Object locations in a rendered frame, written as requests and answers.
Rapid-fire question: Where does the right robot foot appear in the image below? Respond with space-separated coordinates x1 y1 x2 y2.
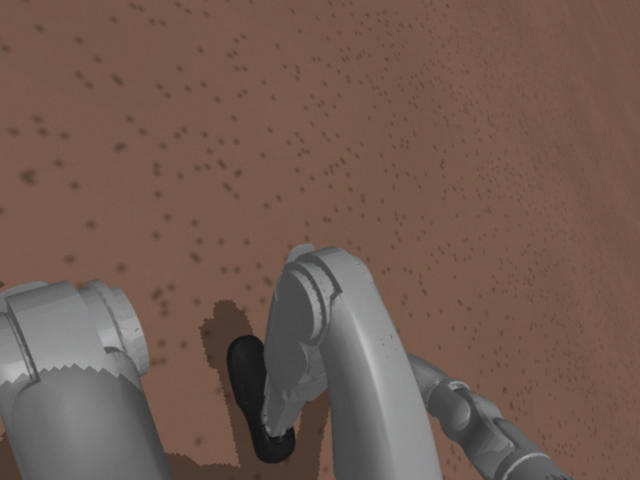
227 335 295 464

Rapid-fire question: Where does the right robot arm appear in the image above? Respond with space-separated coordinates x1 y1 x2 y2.
427 378 577 480

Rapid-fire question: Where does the right robot hand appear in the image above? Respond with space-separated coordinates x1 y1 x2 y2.
406 352 451 410

